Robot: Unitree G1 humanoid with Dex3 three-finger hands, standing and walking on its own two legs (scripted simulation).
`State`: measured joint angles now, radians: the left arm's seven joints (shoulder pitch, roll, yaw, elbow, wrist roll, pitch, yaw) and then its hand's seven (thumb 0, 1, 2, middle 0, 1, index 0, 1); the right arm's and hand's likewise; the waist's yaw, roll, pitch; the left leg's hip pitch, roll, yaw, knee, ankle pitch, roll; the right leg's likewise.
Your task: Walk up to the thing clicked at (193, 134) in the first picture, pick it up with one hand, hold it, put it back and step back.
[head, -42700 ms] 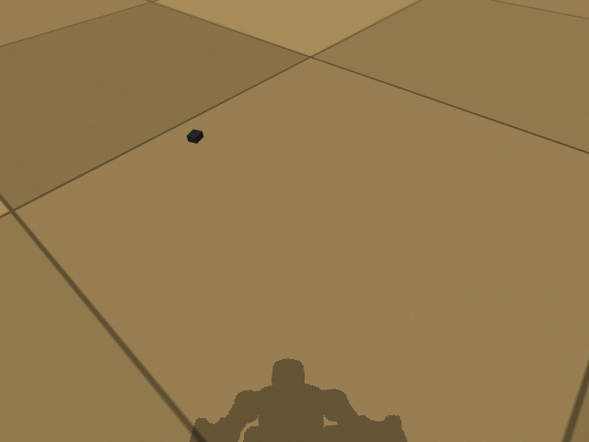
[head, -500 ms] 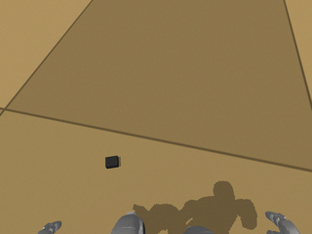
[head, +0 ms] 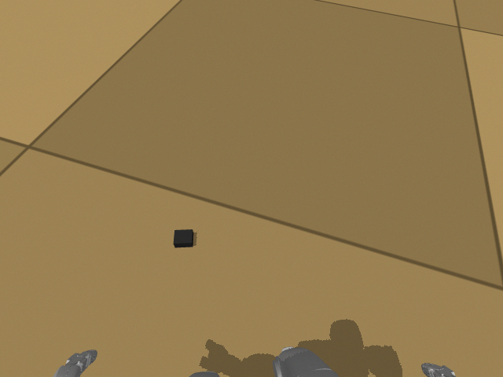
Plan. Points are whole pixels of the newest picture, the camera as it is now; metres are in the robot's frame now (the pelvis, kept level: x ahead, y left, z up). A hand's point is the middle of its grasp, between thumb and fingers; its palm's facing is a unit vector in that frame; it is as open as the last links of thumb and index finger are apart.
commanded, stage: step back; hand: left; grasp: from above
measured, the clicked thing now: (183, 238) +0.69 +0.28 -0.75
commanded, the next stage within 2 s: none
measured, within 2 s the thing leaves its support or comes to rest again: neither
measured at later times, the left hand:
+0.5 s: hand out of the picture -0.07 +0.22 -0.12, palm faces -0.01 -0.89 -0.46, open 7.4 cm
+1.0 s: hand out of the picture -0.28 +0.23 -0.16, palm faces +0.00 -0.91 -0.42, open 7.4 cm
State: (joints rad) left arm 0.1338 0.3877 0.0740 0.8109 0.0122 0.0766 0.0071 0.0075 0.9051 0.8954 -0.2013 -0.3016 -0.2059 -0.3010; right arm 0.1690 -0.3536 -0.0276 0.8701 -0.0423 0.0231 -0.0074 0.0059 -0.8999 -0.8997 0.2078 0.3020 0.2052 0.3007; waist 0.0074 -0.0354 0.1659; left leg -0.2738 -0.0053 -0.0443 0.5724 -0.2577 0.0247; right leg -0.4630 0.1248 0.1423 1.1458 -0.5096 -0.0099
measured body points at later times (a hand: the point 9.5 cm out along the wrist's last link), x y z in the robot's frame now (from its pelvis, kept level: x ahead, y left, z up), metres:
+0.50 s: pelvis -0.17 -0.05 +0.00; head -0.11 -0.08 +0.44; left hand -0.07 +0.27 -0.09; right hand -0.10 -0.37 -0.14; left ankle -0.20 +0.10 -0.66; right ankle -0.13 -0.16 -0.73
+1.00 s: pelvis -0.35 -0.05 -0.02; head -0.29 -0.06 +0.43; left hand -0.28 +0.27 -0.13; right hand -0.19 -0.36 -0.12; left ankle -0.25 +0.07 -0.73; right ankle -0.39 -0.18 -0.74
